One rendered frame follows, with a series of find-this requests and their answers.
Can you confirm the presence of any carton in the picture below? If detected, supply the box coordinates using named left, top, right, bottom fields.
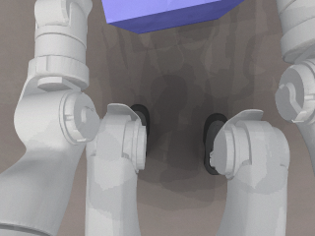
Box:
left=101, top=0, right=244, bottom=34

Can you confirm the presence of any right robot forearm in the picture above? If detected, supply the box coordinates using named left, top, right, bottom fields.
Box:
left=276, top=0, right=315, bottom=64

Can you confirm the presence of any robot left thigh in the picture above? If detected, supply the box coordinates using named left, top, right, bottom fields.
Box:
left=85, top=114, right=147, bottom=236

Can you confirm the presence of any robot left shin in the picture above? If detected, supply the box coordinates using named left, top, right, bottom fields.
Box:
left=86, top=103, right=143, bottom=160

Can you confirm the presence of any left robot forearm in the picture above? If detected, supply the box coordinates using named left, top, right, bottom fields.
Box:
left=14, top=0, right=93, bottom=130

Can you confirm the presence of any right robot upper arm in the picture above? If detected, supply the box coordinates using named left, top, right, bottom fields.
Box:
left=275, top=58, right=315, bottom=176

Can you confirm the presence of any left robot upper arm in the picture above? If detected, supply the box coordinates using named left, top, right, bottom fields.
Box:
left=0, top=88, right=99, bottom=236

